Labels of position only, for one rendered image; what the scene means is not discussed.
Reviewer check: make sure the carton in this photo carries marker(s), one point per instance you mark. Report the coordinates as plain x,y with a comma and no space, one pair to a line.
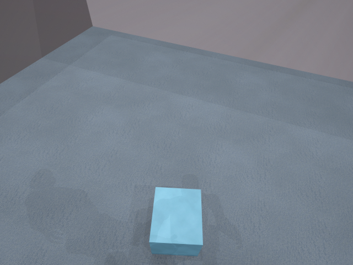
176,227

